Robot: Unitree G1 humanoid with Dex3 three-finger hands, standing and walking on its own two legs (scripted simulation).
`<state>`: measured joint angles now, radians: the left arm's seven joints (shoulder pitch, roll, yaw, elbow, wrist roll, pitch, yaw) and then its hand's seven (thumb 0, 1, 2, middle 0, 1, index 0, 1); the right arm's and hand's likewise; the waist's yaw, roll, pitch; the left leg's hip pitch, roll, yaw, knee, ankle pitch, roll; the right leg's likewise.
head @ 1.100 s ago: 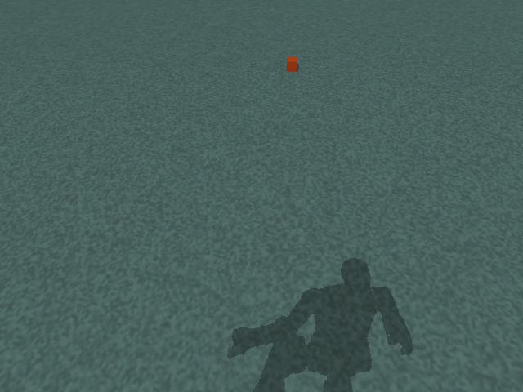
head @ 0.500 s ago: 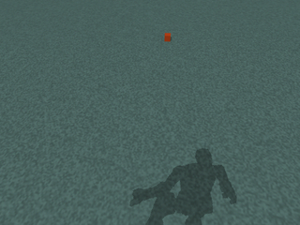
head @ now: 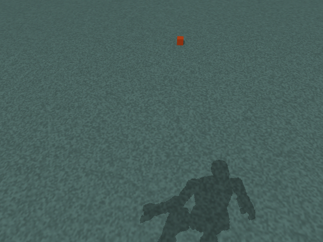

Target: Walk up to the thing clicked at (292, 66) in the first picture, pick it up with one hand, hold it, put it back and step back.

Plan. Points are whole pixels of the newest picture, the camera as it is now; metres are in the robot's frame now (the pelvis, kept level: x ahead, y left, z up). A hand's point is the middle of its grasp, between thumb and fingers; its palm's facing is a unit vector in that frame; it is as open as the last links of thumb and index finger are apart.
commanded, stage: stand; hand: left
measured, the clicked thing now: (180, 40) +2.39 -0.22 -0.74
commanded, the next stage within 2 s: walk up in 0.02 s
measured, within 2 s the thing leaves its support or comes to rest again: neither
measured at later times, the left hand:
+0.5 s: hand (113, 206) +0.24 +0.17 -0.13, palm faces -0.07 -0.90 -0.43, open 7.3 cm
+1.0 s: hand (136, 132) +0.54 +0.13 -0.17, palm faces -0.21 -0.91 -0.35, open 7.3 cm
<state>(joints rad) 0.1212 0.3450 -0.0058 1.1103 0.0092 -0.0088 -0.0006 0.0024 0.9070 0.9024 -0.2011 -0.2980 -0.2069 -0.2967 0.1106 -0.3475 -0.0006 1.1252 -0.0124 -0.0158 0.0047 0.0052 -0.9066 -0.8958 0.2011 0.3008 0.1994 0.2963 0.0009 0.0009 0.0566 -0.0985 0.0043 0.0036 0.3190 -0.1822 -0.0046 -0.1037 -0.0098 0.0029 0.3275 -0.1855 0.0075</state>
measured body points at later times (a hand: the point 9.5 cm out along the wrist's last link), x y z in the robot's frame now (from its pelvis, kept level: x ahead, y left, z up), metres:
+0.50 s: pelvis +0.13 -0.11 -0.02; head +0.11 -0.14 +0.43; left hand +0.25 +0.22 -0.10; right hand +0.17 -0.47 -0.15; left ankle +0.08 +0.04 -0.68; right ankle +0.15 -0.23 -0.75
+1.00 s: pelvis +0.44 -0.14 -0.02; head +0.46 -0.13 +0.43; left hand +0.55 +0.17 -0.14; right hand +0.50 -0.47 -0.11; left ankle +0.52 -0.02 -0.75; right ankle +0.36 -0.26 -0.68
